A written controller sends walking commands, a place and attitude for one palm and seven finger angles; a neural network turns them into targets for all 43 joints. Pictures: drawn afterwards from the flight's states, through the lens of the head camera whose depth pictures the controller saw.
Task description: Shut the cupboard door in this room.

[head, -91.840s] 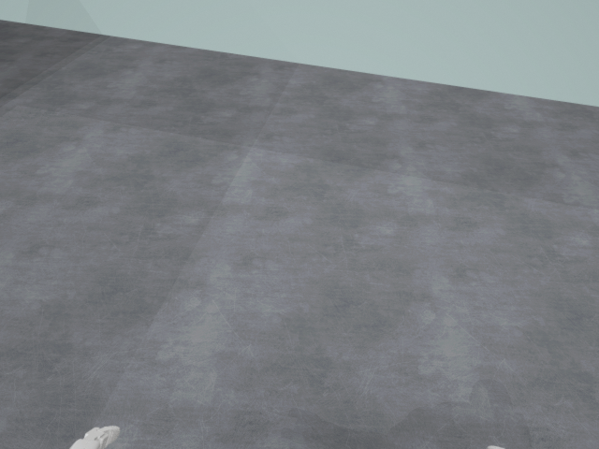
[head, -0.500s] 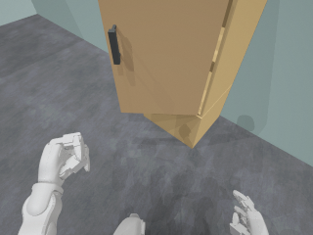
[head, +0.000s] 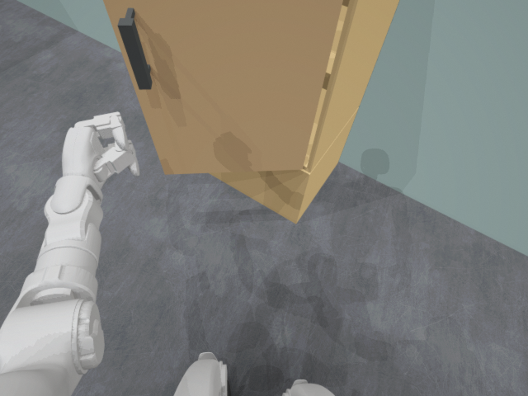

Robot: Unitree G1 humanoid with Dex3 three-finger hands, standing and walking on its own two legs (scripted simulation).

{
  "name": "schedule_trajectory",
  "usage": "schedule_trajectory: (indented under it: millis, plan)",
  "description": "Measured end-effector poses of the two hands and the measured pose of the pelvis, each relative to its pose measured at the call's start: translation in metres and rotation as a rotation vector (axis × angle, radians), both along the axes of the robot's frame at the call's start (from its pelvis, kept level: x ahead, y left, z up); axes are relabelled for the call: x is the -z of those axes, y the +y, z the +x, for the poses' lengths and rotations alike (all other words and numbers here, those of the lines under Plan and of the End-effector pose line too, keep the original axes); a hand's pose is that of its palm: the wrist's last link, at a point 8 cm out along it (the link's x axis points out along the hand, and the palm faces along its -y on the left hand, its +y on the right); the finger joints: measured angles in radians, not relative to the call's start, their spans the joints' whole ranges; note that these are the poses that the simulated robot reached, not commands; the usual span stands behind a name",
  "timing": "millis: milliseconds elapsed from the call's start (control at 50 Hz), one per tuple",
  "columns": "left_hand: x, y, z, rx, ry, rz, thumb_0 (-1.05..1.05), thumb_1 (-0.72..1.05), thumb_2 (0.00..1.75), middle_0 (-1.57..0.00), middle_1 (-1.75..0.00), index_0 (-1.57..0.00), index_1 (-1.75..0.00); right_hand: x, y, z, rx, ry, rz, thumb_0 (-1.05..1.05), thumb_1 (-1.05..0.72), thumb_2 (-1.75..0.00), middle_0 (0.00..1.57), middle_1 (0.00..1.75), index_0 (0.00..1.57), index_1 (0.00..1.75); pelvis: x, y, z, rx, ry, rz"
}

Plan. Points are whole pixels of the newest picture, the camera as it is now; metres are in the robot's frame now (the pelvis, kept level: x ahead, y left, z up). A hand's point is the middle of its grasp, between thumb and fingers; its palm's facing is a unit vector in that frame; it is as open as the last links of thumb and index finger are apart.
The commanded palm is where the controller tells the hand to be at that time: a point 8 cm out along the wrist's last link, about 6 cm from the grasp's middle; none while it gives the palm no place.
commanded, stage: bring the fist close to the handle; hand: left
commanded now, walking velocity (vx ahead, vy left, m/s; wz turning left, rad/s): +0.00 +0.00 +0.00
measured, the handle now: (138, 50) +0.70 +0.23 +0.10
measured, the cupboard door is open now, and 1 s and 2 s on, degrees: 38 38 37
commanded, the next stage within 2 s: push the door shut along its arc in 0.72 s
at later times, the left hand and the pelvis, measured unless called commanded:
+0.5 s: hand (157, 79) +0.62 +0.18 +0.09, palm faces +0.09 -1.00 +0.00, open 3.1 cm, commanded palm +0.60 +0.21 +0.09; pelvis +0.00 +0.02 -0.03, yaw -5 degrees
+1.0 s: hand (155, 84) +0.61 +0.18 +0.10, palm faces +0.08 -1.00 +0.02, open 3.1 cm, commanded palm +0.61 +0.20 +0.09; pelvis +0.01 +0.02 -0.02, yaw -2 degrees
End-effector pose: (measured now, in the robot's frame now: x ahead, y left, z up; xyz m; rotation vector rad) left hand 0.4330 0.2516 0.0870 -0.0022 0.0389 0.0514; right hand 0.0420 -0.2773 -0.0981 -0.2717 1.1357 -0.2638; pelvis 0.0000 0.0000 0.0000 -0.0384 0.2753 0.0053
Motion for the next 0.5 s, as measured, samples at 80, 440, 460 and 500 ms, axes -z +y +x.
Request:
schedule_trajectory:
  millis: [80,440,460,500]
  plan:
    - [0.0,-0.01,0.031,-0.007,-0.01,-0.018,0.02,0.9,0.9,-1.3,-1.5,-1.3,-1.5,0.004,0.005,-0.024,0.036,0.065,-0.01,0.01,-0.91,-0.9,0.2,0.29,0.2,0.3,0.005,0.004,-0.003,0.005,0.036,-0.012]
    - [-0.019,-0.026,0.162,-0.031,-0.032,-0.025,0.02,0.9,0.9,-1.3,-1.5,-1.3,-1.5,-0.002,0.057,-0.159,0.226,0.43,0.029,0.01,-0.91,-0.9,0.2,0.29,0.2,0.3,0.032,0.018,-0.005,0.05,0.23,-0.054]
    - [-0.016,-0.025,0.164,-0.032,-0.033,-0.018,0.02,0.9,0.9,-1.3,-1.5,-1.3,-1.5,-0.004,0.061,-0.164,0.237,0.453,0.038,0.01,-0.91,-0.9,0.2,0.29,0.2,0.3,0.032,0.019,-0.003,0.053,0.235,-0.054]
    - [-0.006,-0.02,0.165,-0.035,-0.008,0.0,0.01,0.9,0.9,-1.3,-1.5,-1.3,-1.5,-0.008,0.068,-0.171,0.254,0.492,0.057,0.01,-0.91,-0.9,0.2,0.29,0.2,0.3,0.031,0.02,-0.001,0.057,0.24,-0.053]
